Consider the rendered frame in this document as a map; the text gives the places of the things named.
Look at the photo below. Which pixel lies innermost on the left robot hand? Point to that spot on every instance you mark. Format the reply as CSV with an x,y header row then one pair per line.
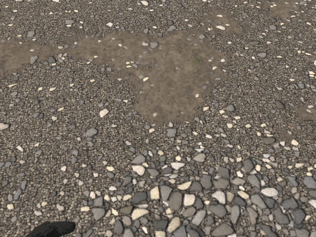
x,y
53,229

